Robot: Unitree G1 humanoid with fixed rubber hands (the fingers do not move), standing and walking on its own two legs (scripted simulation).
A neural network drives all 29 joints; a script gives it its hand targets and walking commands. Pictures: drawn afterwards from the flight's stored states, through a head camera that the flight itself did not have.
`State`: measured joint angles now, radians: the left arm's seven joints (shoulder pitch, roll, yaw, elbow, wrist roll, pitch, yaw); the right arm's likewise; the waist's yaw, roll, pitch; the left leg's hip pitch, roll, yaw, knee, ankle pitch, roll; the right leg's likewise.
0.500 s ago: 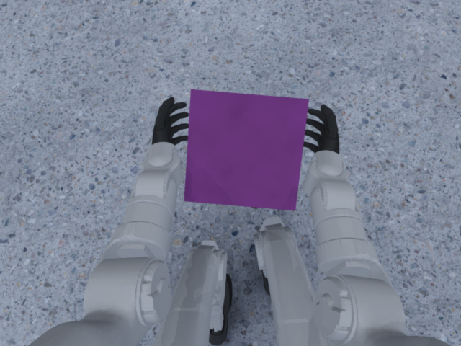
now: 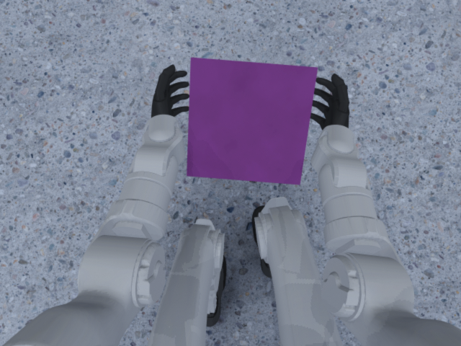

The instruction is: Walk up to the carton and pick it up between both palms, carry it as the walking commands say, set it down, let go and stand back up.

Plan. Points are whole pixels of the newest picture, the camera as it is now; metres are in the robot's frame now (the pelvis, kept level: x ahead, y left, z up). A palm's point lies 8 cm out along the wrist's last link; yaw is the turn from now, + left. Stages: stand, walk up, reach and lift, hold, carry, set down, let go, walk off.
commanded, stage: set down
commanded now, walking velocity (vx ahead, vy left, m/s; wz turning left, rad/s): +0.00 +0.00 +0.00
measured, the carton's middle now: (246, 119) +0.48 -0.06 -0.20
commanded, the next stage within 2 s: none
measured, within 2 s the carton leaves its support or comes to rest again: neither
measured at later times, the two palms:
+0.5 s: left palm (190, 124) +0.49 +0.05 -0.21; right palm (327, 126) +0.45 -0.22 -0.21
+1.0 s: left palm (191, 125) +0.50 +0.06 -0.27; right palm (319, 122) +0.47 -0.23 -0.26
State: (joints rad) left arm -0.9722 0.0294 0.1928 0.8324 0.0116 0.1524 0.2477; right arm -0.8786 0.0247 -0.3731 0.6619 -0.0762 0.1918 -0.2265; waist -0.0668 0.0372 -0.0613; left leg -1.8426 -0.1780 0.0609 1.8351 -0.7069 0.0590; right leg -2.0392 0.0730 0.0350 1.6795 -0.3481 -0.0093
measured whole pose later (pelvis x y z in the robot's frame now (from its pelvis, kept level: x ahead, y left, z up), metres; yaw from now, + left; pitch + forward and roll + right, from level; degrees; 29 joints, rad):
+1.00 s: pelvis -0.04 +0.00 -0.11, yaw +1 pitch +27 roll +1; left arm -1.44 0.20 0.09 0.97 -0.03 0.25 0.21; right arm -1.43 -0.26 -0.28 0.96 0.06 0.24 -0.19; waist -0.12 -0.01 0.52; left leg -1.98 -0.19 0.09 2.24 -0.73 0.05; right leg -2.18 0.04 -0.02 2.01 -0.31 -0.02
